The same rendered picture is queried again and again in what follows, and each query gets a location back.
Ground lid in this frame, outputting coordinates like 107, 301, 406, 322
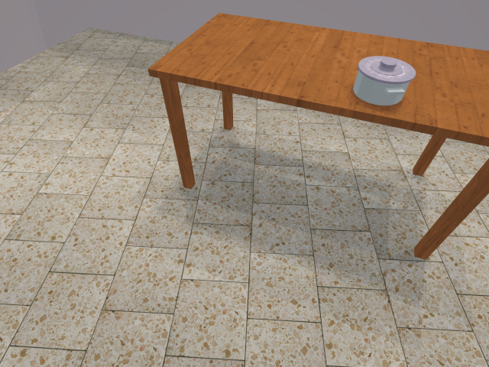
358, 56, 416, 84

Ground knob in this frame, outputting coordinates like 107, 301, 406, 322
380, 58, 397, 69

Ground table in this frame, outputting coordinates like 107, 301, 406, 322
148, 13, 489, 260

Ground pot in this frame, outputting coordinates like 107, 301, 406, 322
353, 71, 410, 106

